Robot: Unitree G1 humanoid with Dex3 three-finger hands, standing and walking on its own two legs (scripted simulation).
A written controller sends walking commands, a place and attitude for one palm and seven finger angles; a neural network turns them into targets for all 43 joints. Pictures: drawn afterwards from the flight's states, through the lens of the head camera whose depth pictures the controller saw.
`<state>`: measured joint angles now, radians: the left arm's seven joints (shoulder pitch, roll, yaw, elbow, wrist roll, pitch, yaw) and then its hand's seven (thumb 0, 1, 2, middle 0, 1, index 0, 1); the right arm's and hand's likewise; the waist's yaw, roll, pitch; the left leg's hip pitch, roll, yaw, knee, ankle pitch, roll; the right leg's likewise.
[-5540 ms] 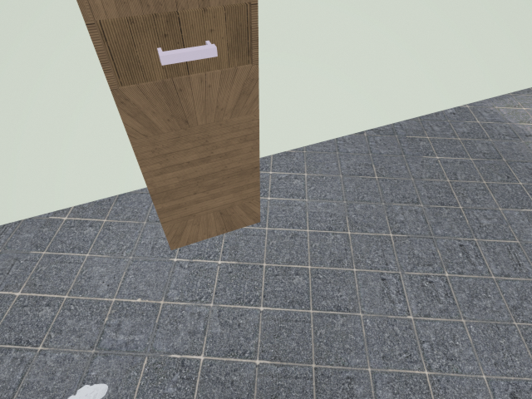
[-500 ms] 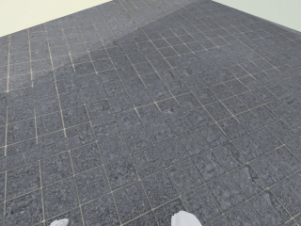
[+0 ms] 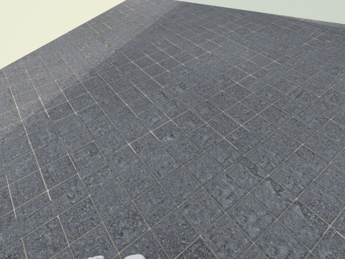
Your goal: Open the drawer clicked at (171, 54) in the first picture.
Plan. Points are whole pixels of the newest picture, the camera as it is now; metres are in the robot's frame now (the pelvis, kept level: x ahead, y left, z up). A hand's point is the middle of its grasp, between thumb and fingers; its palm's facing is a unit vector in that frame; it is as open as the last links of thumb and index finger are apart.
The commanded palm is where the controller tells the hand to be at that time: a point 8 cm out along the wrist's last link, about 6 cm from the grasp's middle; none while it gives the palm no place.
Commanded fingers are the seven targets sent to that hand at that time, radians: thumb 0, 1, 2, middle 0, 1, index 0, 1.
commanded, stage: turn to face it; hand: left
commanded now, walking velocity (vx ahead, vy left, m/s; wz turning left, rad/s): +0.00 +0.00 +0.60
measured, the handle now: out of the picture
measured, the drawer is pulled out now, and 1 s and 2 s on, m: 0.00 0.00 0.00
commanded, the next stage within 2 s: none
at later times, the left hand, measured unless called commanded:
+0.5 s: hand out of the picture +0.01 +0.23 -0.16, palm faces +0.30 -0.91 -0.28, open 7.4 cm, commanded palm none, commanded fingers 0.00 0.90 0.90 -0.20 -0.30 -0.20 -0.30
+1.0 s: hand out of the picture -0.11 +0.14 -0.16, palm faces +0.60 -0.76 -0.27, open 7.4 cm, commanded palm none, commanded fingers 0.00 0.90 0.90 -0.20 -0.30 -0.20 -0.30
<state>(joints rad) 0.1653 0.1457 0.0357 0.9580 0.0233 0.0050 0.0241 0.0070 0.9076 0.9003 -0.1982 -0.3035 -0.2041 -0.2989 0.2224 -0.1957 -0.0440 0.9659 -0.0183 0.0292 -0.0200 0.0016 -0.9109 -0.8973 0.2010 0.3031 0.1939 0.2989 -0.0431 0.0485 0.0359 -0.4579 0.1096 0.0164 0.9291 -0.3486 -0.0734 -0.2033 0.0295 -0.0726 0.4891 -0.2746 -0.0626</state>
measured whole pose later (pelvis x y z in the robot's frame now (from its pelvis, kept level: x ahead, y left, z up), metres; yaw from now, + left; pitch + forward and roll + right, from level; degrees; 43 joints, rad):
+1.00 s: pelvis -0.02 -0.04 +0.00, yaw +36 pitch +0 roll +2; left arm 0.26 0.19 0.04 0.92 0.03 0.01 0.02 0.01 0.91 0.90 -0.20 -0.30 -0.21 -0.30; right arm 0.13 -0.26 -0.07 0.93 -0.02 0.08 0.03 0.01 -0.91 -0.90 0.20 0.30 0.19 0.30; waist 0.02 -0.01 0.09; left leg -0.37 0.04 0.08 0.79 -0.41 -0.07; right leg -0.19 -0.16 -0.27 0.57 -0.36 0.01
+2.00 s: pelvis -0.02 -0.04 -0.02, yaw +72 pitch +0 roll +0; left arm 0.29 0.24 0.06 0.93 0.02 0.03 0.02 0.01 0.90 0.90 -0.20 -0.30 -0.20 -0.30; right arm 0.13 -0.25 -0.06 0.91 -0.02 0.05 0.03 0.01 -0.91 -0.90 0.20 0.30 0.19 0.30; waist 0.03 -0.03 0.09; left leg -0.31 0.03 0.10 0.62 -0.28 -0.02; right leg -0.23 -0.20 -0.32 0.68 -0.40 0.04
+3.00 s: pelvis -0.01 -0.04 -0.01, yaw +108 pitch +0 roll +1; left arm 0.27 0.22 0.05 0.91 0.03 0.02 0.02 0.01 0.90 0.90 -0.20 -0.30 -0.20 -0.30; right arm 0.14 -0.27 -0.07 0.93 -0.02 0.07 0.03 0.01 -0.91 -0.90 0.20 0.30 0.19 0.30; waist 0.02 -0.02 0.10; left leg -0.35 0.03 0.07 0.72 -0.37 -0.06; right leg -0.18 -0.18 -0.27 0.59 -0.37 0.04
